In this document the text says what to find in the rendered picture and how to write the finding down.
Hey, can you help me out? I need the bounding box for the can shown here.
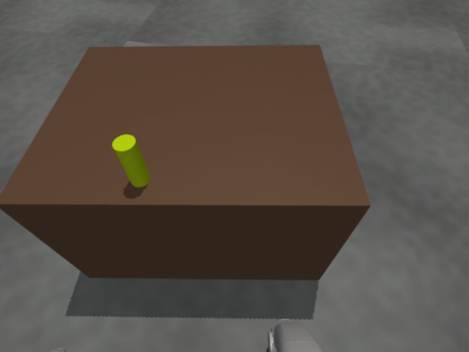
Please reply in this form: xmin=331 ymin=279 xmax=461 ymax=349
xmin=112 ymin=134 xmax=151 ymax=187

